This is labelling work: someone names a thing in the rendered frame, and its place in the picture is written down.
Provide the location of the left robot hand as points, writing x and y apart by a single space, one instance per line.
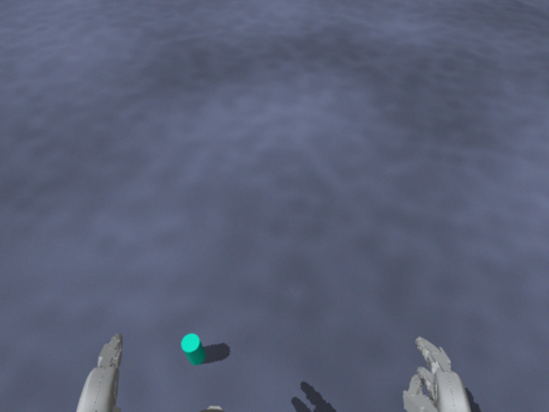
100 391

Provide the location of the right robot hand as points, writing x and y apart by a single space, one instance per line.
446 389

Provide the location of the can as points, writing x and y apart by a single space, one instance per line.
193 349

